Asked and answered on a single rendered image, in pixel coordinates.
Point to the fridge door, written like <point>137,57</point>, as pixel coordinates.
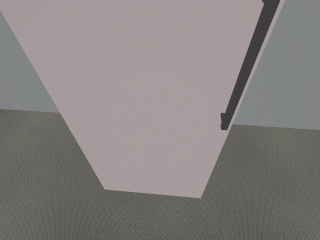
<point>141,84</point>

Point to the handle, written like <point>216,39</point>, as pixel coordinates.
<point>260,32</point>

